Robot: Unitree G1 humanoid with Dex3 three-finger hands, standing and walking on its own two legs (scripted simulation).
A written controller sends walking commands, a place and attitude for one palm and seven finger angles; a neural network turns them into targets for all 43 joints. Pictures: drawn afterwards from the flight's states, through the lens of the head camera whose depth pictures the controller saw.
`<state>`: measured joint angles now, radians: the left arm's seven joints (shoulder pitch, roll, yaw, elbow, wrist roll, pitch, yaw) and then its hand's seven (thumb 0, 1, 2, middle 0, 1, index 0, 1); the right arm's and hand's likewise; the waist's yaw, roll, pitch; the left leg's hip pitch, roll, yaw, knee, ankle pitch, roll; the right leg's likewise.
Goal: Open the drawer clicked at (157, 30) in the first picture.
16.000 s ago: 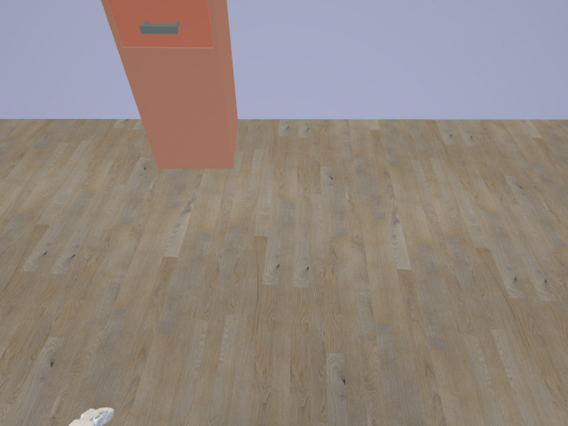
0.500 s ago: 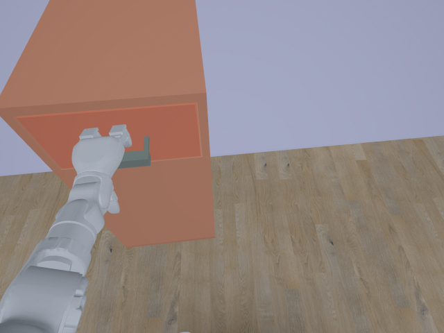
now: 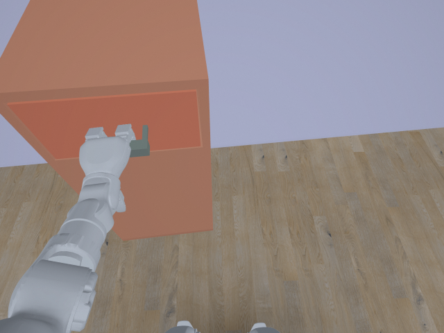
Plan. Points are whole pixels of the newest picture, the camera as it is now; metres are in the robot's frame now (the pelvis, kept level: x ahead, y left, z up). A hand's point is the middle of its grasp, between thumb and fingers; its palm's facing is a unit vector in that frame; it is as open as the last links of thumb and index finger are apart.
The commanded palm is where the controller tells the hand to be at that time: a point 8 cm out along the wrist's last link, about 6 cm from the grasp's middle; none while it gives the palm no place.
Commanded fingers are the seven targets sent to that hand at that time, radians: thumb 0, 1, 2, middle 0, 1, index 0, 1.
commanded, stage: lower the fingers behind the handle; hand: left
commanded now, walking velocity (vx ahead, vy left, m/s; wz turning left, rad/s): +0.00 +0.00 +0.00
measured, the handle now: (117, 141) +0.50 +0.22 +0.01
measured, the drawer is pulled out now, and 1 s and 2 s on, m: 0.00 0.00 0.08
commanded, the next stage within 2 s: close the thumb around the handle in 0.38 s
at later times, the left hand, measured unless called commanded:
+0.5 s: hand (116, 166) +0.45 +0.22 -0.02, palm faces -0.06 -0.04 -1.00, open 13.8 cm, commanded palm +0.43 +0.21 +0.04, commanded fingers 0.00 -0.39 0.35 -0.31 -1.21 -0.31 -1.21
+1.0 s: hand (115, 166) +0.45 +0.22 -0.02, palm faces -0.06 -0.05 -1.00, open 7.1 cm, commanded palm +0.43 +0.21 +0.04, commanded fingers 0.00 0.90 0.90 -0.40 -1.35 -0.40 -1.35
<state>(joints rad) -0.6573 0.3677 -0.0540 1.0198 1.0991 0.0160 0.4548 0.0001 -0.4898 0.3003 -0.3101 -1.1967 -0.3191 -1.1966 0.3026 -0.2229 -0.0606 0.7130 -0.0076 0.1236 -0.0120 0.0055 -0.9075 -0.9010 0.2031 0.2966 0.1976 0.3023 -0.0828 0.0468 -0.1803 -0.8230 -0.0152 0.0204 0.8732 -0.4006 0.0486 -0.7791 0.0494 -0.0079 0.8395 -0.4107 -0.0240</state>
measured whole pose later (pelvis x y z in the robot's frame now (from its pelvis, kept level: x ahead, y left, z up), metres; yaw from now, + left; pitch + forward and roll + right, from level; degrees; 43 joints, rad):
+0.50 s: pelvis +0.00 +0.00 +0.00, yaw +0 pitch +21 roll -2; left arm -0.67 0.40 -0.05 1.02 1.08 0.01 0.43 0.00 -0.49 0.30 -0.31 -1.20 -0.32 -1.20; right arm 0.32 -0.24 -0.06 0.71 0.00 0.12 -0.02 0.01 -0.91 -0.90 0.20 0.30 0.20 0.30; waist -0.09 0.05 -0.18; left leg -0.84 -0.01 0.02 0.88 -0.41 0.04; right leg -0.79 0.06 -0.01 0.84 -0.41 -0.03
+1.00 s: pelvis +0.01 +0.00 +0.00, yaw +0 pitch +21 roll -2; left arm -0.63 0.39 -0.05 0.99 1.08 0.00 0.43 0.00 0.48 0.72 -0.36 -1.30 -0.39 -1.30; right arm 0.30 -0.23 -0.06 0.70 0.00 0.14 -0.02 0.00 -0.91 -0.90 0.20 0.30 0.20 0.30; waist -0.08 0.05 -0.19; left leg -0.82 -0.01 0.02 0.87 -0.42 0.04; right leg -0.77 0.06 -0.01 0.83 -0.42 -0.03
